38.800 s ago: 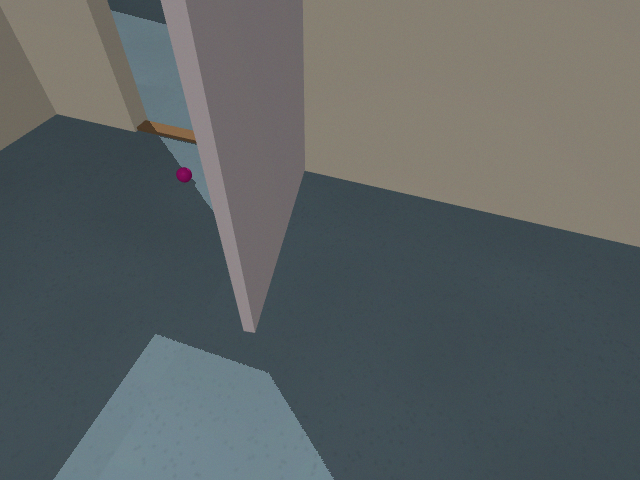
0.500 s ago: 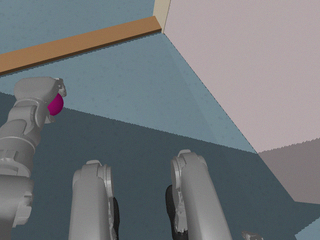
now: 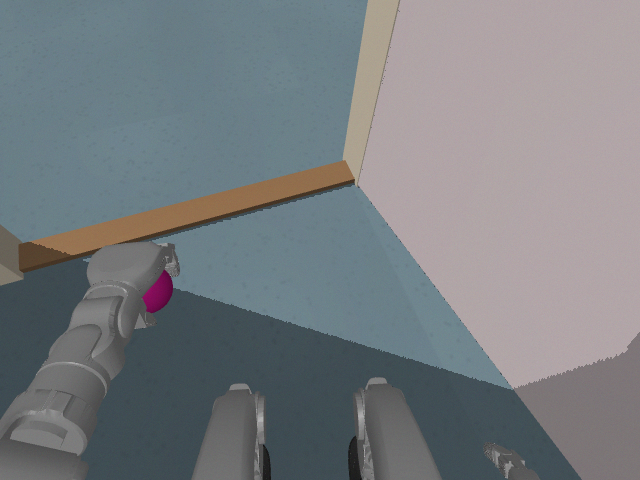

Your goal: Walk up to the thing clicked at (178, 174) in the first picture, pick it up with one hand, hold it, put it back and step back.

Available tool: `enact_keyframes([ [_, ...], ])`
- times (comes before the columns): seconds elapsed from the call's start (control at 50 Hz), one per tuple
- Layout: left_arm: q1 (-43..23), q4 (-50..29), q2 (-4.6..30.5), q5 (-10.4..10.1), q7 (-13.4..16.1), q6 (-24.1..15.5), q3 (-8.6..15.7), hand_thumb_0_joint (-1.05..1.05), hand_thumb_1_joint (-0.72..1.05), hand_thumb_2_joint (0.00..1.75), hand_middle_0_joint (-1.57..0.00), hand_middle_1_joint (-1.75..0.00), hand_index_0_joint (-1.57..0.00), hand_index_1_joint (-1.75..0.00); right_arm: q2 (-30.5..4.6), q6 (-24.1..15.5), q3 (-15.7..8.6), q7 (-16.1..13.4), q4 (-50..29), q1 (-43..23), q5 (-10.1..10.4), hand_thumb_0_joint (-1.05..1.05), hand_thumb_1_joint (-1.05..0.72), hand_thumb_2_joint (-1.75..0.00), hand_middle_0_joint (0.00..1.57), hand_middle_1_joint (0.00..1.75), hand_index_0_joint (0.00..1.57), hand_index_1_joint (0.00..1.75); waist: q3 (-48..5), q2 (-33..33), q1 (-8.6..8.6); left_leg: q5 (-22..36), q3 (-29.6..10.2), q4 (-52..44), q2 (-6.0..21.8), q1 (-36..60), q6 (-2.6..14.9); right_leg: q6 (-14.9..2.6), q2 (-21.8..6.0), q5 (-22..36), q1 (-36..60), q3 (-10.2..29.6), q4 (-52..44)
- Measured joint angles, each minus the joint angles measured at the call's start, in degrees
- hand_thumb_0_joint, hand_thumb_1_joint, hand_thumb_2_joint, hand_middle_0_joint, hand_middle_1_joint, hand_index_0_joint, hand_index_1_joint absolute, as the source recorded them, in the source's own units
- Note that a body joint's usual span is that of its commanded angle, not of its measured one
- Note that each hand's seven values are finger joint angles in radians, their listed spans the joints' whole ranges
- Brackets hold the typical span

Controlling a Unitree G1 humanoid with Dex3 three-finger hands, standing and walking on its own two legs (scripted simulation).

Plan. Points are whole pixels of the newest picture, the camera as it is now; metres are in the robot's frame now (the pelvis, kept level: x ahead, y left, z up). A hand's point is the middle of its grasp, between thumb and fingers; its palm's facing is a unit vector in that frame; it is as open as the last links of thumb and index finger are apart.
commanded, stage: lift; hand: left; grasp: from above
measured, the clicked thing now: (145, 288) +0.40 +0.23 -0.10
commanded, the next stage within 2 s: hold in 0.68 s
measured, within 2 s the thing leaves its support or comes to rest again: neither
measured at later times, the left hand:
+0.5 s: hand (116, 262) +0.38 +0.21 +0.04, palm faces -0.44 -0.07 -0.90, open 9.1 cm
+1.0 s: hand (87, 223) +0.39 +0.22 +0.11, palm faces -0.43 -0.05 -0.90, open 9.1 cm
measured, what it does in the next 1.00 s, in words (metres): rises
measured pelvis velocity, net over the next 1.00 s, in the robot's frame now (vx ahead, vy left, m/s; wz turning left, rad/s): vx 0.07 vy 0.00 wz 0.00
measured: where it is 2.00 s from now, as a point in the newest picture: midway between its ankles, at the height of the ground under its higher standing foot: outside the picture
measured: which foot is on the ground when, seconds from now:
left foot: down 0.00-1.00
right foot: down 0.00-1.00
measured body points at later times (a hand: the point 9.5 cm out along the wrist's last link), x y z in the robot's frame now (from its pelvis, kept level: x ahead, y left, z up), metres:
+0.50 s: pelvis +0.04 -0.01 +0.13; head +0.11 -0.01 +0.57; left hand +0.39 +0.22 +0.09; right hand +0.12 -0.27 +0.00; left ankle +0.07 +0.11 -0.55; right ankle +0.08 -0.14 -0.55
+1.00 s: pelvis +0.07 +0.00 +0.17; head +0.11 -0.01 +0.62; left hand +0.40 +0.22 +0.16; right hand +0.17 -0.27 +0.04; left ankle +0.07 +0.11 -0.55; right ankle +0.08 -0.14 -0.55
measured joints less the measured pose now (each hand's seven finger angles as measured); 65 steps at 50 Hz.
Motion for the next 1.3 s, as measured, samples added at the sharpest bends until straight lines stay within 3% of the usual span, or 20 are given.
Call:
enact_keyframes([
  [0.42, 5.1, 5.9, -5.4, 0.7, 5.0, -0.1, -2.1, -0.01, 0.08, 0.51, -0.67, -0.73, -0.72, -0.7, -0.7, -2.8, -1.5, -1.4, 3.5, 5.0, 0.1, 0.01, -0.91, -0.9, 0.21, 0.3, 0.2, 0.3, 3.2, -0.8, 0.9, 6.8, 1.9, -28.5, 0.6, 31.9, -0.51, -0.52, 0.5, 6.9, 30.9, 1.3, -27.7],
  [0.56, 6.0, 5.6, -5.8, 0.4, 4.9, 0.3, -2.2, -0.01, 0.08, 0.51, -0.68, -0.71, -0.73, -0.68, -0.6, -2.4, -1.8, -1.0, 3.4, 5.5, 0.1, 0.01, -0.9, -0.9, 0.21, 0.3, 0.2, 0.3, 4.7, -1.0, 1.36, 8.9, 2.3, -35.5, 0.4, 39.0, -0.62, -0.62, 0.3, 8.8, 37.7, 1.6, -34.2],
  [0.84, 8.2, 3.2, -5.9, 0.6, 3.4, -0.1, -3.3, 0.0, 0.07, 0.53, -0.69, -0.7, -0.73, -0.68, -0.9, -1.2, -2.3, -0.6, 2.9, 4.6, 0.7, 0.01, -0.9, -0.89, 0.21, 0.3, 0.2, 0.3, 5.7, -1.1, 2.56, 11.8, 2.8, -45.7, 0.1, 49.7, -0.58, -0.54, 0.1, 11.5, 48.2, 1.9, -44.0],
  [1.3, 11.0, -3.3, -4.7, 0.2, -2.9, -0.7, -4.1, 0.0, 0.09, 0.53, -0.66, -0.72, -0.7, -0.69, -1.1, 0.0, -2.0, -0.6, 1.2, 3.9, 1.4, 0.01, -0.9, -0.89, 0.21, 0.3, 0.2, 0.3, 7.1, -0.4, 4.38, 14.6, 4.0, -54.2, -0.1, 59.7, -0.35, -0.33, -0.2, 14.3, 57.5, 3.0, -51.8],
])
